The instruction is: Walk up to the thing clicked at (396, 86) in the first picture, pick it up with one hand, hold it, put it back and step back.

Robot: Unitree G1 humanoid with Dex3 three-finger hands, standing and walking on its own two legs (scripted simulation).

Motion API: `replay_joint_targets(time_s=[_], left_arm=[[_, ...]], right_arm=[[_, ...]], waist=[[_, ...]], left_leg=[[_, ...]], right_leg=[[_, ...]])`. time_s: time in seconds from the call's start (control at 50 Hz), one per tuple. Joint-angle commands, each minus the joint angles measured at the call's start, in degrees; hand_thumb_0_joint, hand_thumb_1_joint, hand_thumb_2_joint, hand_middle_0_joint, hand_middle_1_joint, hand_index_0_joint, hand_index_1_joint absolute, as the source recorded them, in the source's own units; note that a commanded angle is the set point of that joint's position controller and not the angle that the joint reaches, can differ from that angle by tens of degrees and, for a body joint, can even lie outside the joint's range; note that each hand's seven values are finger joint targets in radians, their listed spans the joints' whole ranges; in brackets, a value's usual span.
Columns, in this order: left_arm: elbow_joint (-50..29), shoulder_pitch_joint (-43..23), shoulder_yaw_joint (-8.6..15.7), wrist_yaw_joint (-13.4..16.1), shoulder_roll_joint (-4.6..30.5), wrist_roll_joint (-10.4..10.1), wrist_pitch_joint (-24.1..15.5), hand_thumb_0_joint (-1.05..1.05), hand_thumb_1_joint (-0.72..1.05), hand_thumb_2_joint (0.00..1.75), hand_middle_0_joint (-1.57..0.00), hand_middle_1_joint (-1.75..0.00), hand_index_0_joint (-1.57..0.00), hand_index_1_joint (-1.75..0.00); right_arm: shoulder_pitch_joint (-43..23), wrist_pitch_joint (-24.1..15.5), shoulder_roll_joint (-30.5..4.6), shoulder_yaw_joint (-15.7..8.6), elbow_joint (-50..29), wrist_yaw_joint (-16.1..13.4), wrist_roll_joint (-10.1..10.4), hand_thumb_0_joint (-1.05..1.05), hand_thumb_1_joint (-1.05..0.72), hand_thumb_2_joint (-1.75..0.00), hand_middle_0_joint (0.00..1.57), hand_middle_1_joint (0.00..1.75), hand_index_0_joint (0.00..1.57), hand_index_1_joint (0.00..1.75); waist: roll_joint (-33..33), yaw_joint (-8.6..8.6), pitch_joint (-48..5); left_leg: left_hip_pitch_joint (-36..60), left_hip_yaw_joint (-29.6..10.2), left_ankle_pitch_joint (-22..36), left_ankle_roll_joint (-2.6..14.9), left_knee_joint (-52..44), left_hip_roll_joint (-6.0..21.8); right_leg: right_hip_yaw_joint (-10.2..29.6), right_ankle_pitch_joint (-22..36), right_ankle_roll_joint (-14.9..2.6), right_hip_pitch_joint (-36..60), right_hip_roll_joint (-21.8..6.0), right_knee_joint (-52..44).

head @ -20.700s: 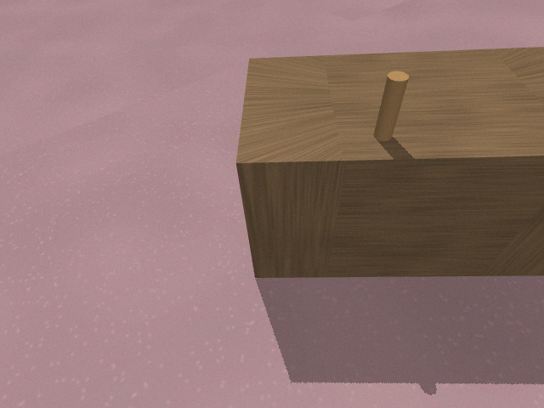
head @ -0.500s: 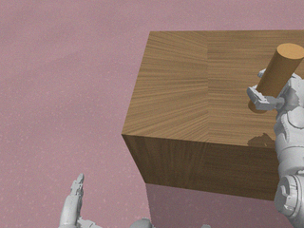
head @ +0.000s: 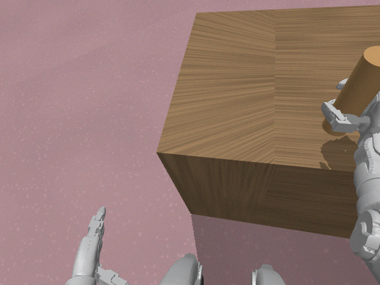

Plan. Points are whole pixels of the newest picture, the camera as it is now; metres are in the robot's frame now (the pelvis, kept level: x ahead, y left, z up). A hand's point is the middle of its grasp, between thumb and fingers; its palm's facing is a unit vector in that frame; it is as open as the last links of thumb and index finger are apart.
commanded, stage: lower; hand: right
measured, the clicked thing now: (354, 97) +0.48 -0.22 +0.09
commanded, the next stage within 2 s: loosen in 0.84 s
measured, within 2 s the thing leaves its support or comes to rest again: rests again in 0.72 s
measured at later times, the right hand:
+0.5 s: hand (338, 114) +0.49 -0.22 +0.02, palm faces +0.21 +0.98 +0.02, open 7.6 cm
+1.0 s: hand (333, 119) +0.49 -0.21 +0.00, palm faces +0.21 +0.98 +0.02, open 7.6 cm
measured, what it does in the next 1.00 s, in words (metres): stands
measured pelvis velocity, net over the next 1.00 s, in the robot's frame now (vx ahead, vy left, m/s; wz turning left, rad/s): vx -0.01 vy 0.00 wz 0.00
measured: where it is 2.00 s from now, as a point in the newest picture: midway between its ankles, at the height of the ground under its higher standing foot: outside the picture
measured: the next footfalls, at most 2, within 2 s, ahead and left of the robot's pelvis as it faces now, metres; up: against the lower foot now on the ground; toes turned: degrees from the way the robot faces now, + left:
none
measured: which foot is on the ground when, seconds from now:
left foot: down 0.00-1.00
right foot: down 0.00-1.00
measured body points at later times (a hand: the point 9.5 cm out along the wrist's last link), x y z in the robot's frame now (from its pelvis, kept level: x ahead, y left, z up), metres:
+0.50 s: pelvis +0.00 +0.00 -0.02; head +0.11 -0.04 +0.41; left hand +0.15 +0.27 -0.02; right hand +0.47 -0.27 +0.03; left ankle +0.03 +0.14 -0.67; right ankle +0.02 -0.12 -0.67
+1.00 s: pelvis -0.01 +0.00 -0.04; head +0.11 -0.04 +0.39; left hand +0.14 +0.27 -0.02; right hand +0.47 -0.27 +0.01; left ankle +0.03 +0.14 -0.67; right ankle +0.02 -0.12 -0.67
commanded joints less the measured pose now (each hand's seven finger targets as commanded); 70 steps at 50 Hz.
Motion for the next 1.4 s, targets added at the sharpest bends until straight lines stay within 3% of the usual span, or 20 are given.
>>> replay_joint_targets(time_s=[0.0, 0.04, 0.1, 0.16, 0.34, 0.44, 0.5, 0.54, 0.6, 0.62, 0.74, 0.8, 0.86, 0.92, 0.98, 1.04, 1.08, 1.14, 1.32, 1.38], left_arm=[[-13.3, -1.3, 4.3, 0.7, 9.1, 0.2, -2.8, 0.00, -0.55, 0.06, -0.05, -0.05, -0.05, -0.06], [-11.8, 1.2, 4.6, 0.5, 8.9, 0.3, -2.4, 0.00, -0.55, 0.06, -0.05, -0.05, -0.05, -0.06], [-15.2, -0.1, 5.8, 0.6, 10.6, 0.2, -2.1, 0.00, -0.55, 0.06, -0.05, -0.05, -0.05, -0.05], [-14.0, 2.1, 4.9, 0.2, 9.0, 0.3, -1.7, 0.00, -0.55, 0.06, -0.05, -0.05, -0.05, -0.05], [-16.7, 3.4, 5.2, -0.2, 9.2, 0.8, -0.9, 0.00, -0.55, 0.06, -0.05, -0.05, -0.05, -0.05], [-19.0, 2.9, 6.5, -0.1, 10.5, 0.8, -0.5, 0.00, -0.55, 0.06, -0.05, -0.05, -0.04, -0.05], [-17.4, 3.0, 6.7, -0.3, 10.2, 0.8, -0.1, 0.00, -0.55, 0.06, -0.05, -0.05, -0.04, -0.05], [-18.3, 2.3, 4.4, -0.6, 8.3, 1.0, -0.1, 0.00, -0.55, 0.06, -0.05, -0.05, -0.04, -0.05], [-19.6, 2.4, 5.0, -0.6, 9.2, 1.2, 0.2, 0.00, -0.55, 0.05, -0.05, -0.05, -0.05, -0.05], [-19.7, 3.3, 5.5, -0.6, 9.6, 1.2, 0.4, 0.00, -0.54, 0.05, -0.05, -0.05, -0.05, -0.05], [-22.9, 2.0, 7.0, -0.7, 11.2, 1.3, 0.8, 0.00, -0.54, 0.05, -0.05, -0.05, -0.05, -0.05], [-20.6, 3.9, 6.5, -1.0, 10.0, 1.4, 1.0, 0.00, -0.55, 0.05, -0.05, -0.05, -0.04, -0.05], [-24.7, 1.9, 7.4, -0.7, 11.1, 1.5, 0.7, 0.00, -0.55, 0.05, -0.05, -0.05, -0.05, -0.05], [-19.7, 5.3, 5.2, -1.1, 8.8, 1.7, 1.2, 0.00, -0.54, 0.05, -0.05, -0.05, -0.05, -0.05], [-24.8, 2.5, 5.7, -0.8, 10.1, 1.7, 1.0, 0.00, -0.50, 0.02, -0.06, -0.06, -0.07, -0.04], [-23.0, 6.2, 6.3, -1.0, 10.3, 1.5, 1.7, 0.00, -0.50, 0.02, -0.06, -0.06, -0.07, -0.04], [-25.4, 4.4, 6.6, -0.8, 10.8, 1.3, 1.6, 0.00, -0.50, 0.02, -0.06, -0.06, -0.07, -0.04], [-23.8, 4.6, 6.6, -0.9, 10.6, 1.4, 1.5, 0.00, -0.51, 0.03, -0.06, -0.06, -0.07, -0.05], [-25.0, 4.1, 5.4, -0.7, 10.0, 1.2, 1.4, 0.00, -0.55, 0.06, -0.05, -0.05, -0.05, -0.05], [-24.5, 6.3, 5.9, -0.9, 10.1, 1.2, 1.8, 0.00, -0.55, 0.06, -0.05, -0.05, -0.05, -0.05]], right_arm=[[-30.6, -6.1, -16.8, -1.4, -16.2, -0.6, 0.0, 0.00, -0.41, -1.35, 1.34, 1.45, 1.37, 1.46], [-27.9, -5.9, -13.6, -0.3, -11.4, -0.5, 0.0, 0.00, -0.42, -1.36, 1.36, 1.47, 1.39, 1.47], [-28.2, -6.3, -17.6, -2.2, -13.5, -0.8, -0.6, 0.00, -0.40, -1.35, 1.34, 1.46, 1.38, 1.46], [-26.8, -6.4, -14.3, -0.9, -10.9, -0.4, -0.3, 0.00, -0.41, -1.36, 1.36, 1.47, 1.39, 1.48], [-27.6, -7.5, -16.8, -2.8, -13.2, -0.3, -1.0, 0.00, -0.41, -1.37, 1.37, 1.48, 1.40, 1.48], [-28.0, -7.7, -16.3, -2.4, -14.8, -0.6, -1.1, 0.00, -0.40, -1.36, 1.37, 1.48, 1.40, 1.48], [-27.6, -7.7, -14.9, -2.2, -13.2, -0.7, -0.9, 0.00, -0.40, -1.35, 1.36, 1.46, 1.38, 1.46], [-28.9, -7.8, -15.0, -2.3, -13.4, -1.0, -1.3, 0.00, -0.40, -1.36, 1.36, 1.47, 1.39, 1.47], [-27.5, -8.5, -15.1, -2.3, -12.2, -0.7, -1.7, 0.00, -0.40, -1.35, 1.36, 1.47, 1.39, 1.47], [-27.0, -8.6, -17.5, -3.5, -11.3, -0.9, -2.1, 0.00, -0.41, -1.36, 1.36, 1.47, 1.39, 1.47], [-27.8, -8.8, -16.5, -3.9, -12.3, -1.4, -1.7, 0.00, -0.39, -1.38, 1.37, 1.49, 1.40, 1.49], [-27.2, -8.9, -15.1, -2.5, -10.4, -1.2, -2.1, 0.00, -0.42, -1.34, 1.36, 1.46, 1.39, 1.46], [-29.5, -9.4, -16.5, -3.6, -12.0, -1.5, -2.4, 0.00, -0.38, -1.36, 1.35, 1.47, 1.39, 1.47], [-27.6, -9.3, -14.4, -2.3, -6.7, -1.2, -2.6, 0.00, -0.38, -1.35, 1.35, 1.47, 1.38, 1.47], [-30.4, -9.6, -17.9, -3.5, -11.7, -1.2, -3.1, 0.00, -0.23, -1.13, 1.31, 1.28, 1.32, 1.28], [-27.0, -8.7, -16.2, -2.8, -7.2, -1.0, -2.8, 0.00, -0.17, -0.89, 1.25, 1.10, 1.26, 1.10], [-28.5, -8.6, -18.9, -4.0, -10.8, -1.2, -3.1, 0.00, -0.09, -0.77, 1.22, 1.02, 1.22, 1.02], [-27.2, -8.1, -15.7, -2.6, -8.6, -0.7, -2.5, 0.00, 0.09, -0.59, 1.18, 0.90, 1.18, 0.90], [-26.3, -7.6, -17.9, -3.9, -8.8, -0.8, -2.8, 0.00, 0.43, -0.26, 0.81, 0.53, 0.82, 0.54], [-24.2, -7.0, -15.9, -3.1, -7.8, -0.6, -2.4, 0.00, 0.46, -0.22, 0.72, 0.46, 0.72, 0.47]], waist=[[-11.0, -0.23, -31.6], [-10.2, 0.59, -28.5], [-9.5, 0.36, -30.5], [-8.6, 1.44, -26.1], [-11.5, 1.04, -29.6], [-12.9, 1.80, -33.0], [-12.2, 2.32, -30.1], [-12.1, 1.61, -29.6], [-12.4, 2.97, -30.3], [-12.0, 2.10, -30.7], [-12.2, 2.95, -32.2], [-12.4, 3.32, -28.3], [-11.4, 3.82, -32.8], [-12.3, 4.09, -25.9], [-14.1, 3.72, -32.9], [-12.9, 4.50, -28.3], [-12.7, 4.00, -31.3], [-12.5, 4.50, -28.1], [-12.0, 3.42, -30.2], [-11.7, 3.78, -29.0]], left_leg=[[9.8, 1.6, 17.4, 2.00, -4.3, -1.4], [8.4, 2.1, 16.8, 2.08, -3.9, -1.7], [10.4, 1.9, 17.1, 1.93, -3.6, -1.5], [8.9, 1.9, 16.1, 1.85, -3.2, -1.5], [6.6, 1.8, 16.3, 2.07, -0.7, -1.5], [6.8, 2.2, 19.3, 2.07, 0.6, -1.7], [4.4, 2.5, 17.0, 2.26, 0.4, -1.8], [3.7, 2.5, 15.4, 2.34, 0.8, -1.9], [3.2, 2.7, 16.1, 2.35, 1.6, -1.9], [4.3, 2.5, 16.6, 2.31, 1.6, -1.9], [3.0, 2.9, 15.5, 2.44, 2.6, -2.0], [0.3, 2.9, 13.6, 2.56, 3.0, -2.0], [1.8, 2.8, 13.4, 2.41, 2.8, -2.0], [-1.9, 2.9, 10.7, 2.63, 3.1, -2.1], [0.3, 2.5, 11.8, 2.63, 3.4, -2.0], [-0.4, 3.0, 10.5, 2.62, 3.1, -2.1], [1.7, 2.3, 11.1, 2.39, 2.8, -1.9], [-0.4, 2.8, 10.4, 2.46, 3.2, -2.1], [1.3, 2.6, 11.3, 2.35, 3.4, -2.1], [1.6, 2.8, 12.3, 2.36, 3.4, -2.1]], right_leg=[[0.0, 19.5, -0.86, 20.7, 0.8, -4.9], [0.3, 19.3, -0.73, 19.0, 0.8, -4.8], [0.2, 18.0, -1.06, 17.3, 1.0, -4.4], [0.0, 15.4, -1.31, 13.4, 1.0, -3.7], [0.0, 16.8, -1.13, 14.0, 1.0, -1.4], [0.4, 22.1, -0.93, 16.4, 0.7, 0.1], [0.8, 19.8, -0.85, 14.3, 0.6, -0.1], [0.7, 17.8, -0.78, 13.3, 0.6, -0.3], [1.0, 19.1, -0.72, 14.0, 0.4, 0.4], [0.7, 19.1, -0.80, 13.5, 0.7, 0.5], [1.2, 18.2, -0.79, 13.2, 0.4, 1.2], [1.2, 15.9, -0.81, 10.4, 0.5, 1.5], [1.2, 14.6, -1.09, 11.5, 0.4, 2.2], [1.2, 12.0, -0.85, 8.2, 0.5, 1.9], [1.1, 12.8, -0.84, 10.9, 0.4, 2.4], [1.1, 11.0, -0.76, 8.6, 0.7, 1.8], [0.8, 10.5, -1.24, 8.1, 0.7, 2.4], [0.9, 10.2, -1.16, 7.1, 0.6, 2.5], [0.8, 10.9, -1.23, 6.9, 0.7, 2.7], [0.6, 12.0, -1.14, 6.9, 0.9, 2.7]])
